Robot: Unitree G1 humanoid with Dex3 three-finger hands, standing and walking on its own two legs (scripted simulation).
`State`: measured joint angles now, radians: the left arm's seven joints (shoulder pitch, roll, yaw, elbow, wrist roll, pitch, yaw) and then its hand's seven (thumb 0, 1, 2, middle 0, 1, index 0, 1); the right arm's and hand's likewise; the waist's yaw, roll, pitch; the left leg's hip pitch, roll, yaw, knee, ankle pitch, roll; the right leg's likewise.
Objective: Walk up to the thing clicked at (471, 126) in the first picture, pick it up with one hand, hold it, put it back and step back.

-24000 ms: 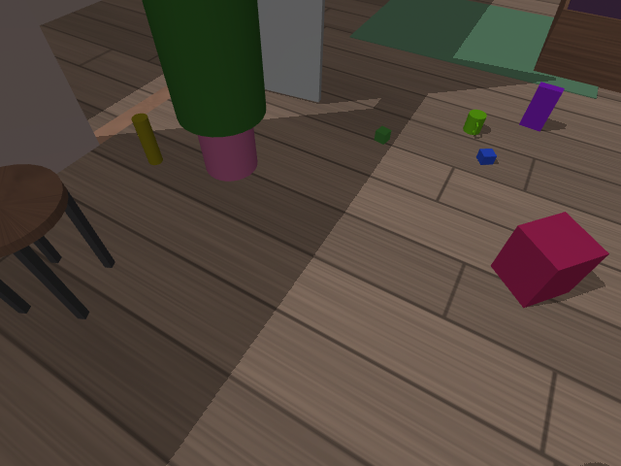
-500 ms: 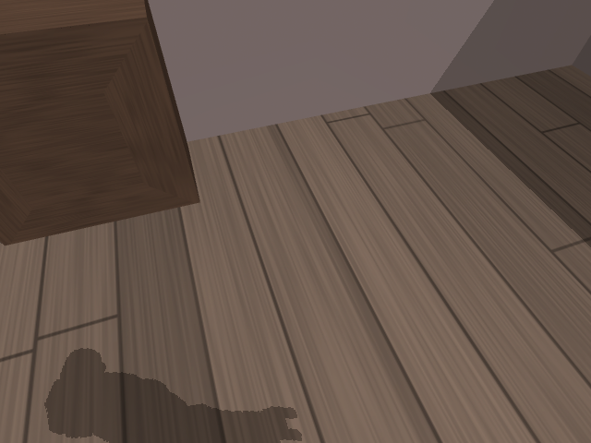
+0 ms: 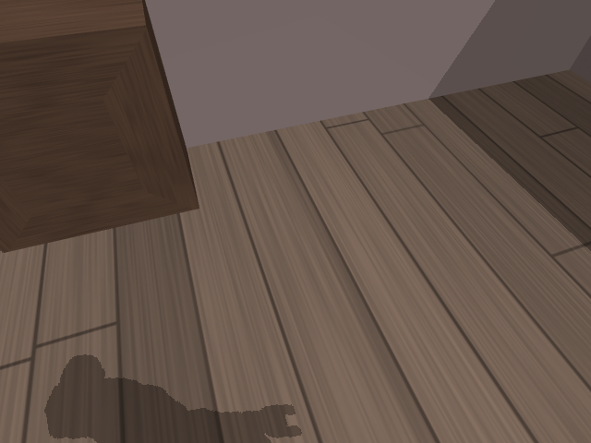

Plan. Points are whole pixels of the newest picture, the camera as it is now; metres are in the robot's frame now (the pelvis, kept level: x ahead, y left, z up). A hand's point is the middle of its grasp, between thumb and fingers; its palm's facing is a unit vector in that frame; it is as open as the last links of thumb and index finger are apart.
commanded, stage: stand
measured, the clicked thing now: out of the picture -0.57 +2.09 -0.73
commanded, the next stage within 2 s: walk up in 1.36 s
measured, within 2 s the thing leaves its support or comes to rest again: neither
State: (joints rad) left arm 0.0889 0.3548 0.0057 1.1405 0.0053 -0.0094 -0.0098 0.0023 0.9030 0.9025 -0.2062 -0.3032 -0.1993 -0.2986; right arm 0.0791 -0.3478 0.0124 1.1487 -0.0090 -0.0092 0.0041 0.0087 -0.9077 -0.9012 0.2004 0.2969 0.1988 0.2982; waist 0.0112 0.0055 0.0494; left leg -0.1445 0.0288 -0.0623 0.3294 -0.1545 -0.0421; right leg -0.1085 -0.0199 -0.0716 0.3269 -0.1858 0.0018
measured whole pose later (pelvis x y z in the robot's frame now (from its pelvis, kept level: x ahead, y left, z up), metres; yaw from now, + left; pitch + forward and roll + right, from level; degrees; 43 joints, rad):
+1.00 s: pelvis +0.00 +0.00 +0.00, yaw +0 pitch -2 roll +0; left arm 0.12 0.36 0.00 1.13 0.01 -0.01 -0.01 0.00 0.90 0.90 -0.21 -0.30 -0.20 -0.30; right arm 0.11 -0.35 0.02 1.14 -0.01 -0.01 0.00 0.01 -0.91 -0.90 0.20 0.30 0.20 0.30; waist 0.01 0.00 0.05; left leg -0.14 0.03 -0.06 0.33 -0.16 -0.04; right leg -0.11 -0.02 -0.07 0.33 -0.19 0.00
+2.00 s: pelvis +0.02 -0.05 -0.03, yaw +36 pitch -3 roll +1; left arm 0.17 0.39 0.06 0.81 0.02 0.07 -0.05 0.01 0.90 0.90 -0.20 -0.30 -0.20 -0.30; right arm 0.19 -0.37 -0.06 0.73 -0.04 0.03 0.02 0.01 -0.91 -0.90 0.20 0.30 0.20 0.30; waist 0.03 -0.10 0.17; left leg -0.34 -0.06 0.00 0.65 -0.25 0.05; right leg -0.32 -0.05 -0.08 1.05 -0.60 0.01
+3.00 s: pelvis +0.06 -0.07 -0.03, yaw +86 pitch -2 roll +1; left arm 0.25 0.42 0.04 0.76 0.00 -0.02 -0.02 0.01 0.90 0.90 -0.21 -0.30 -0.20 -0.30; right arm 0.33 -0.41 -0.05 0.69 -0.03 0.00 0.01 0.01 -0.90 -0.90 0.20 0.30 0.20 0.30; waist -0.01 -0.03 0.11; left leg -0.29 -0.10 -0.17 0.68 -0.36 0.01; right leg -0.46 -0.08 -0.03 0.82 -0.38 -0.02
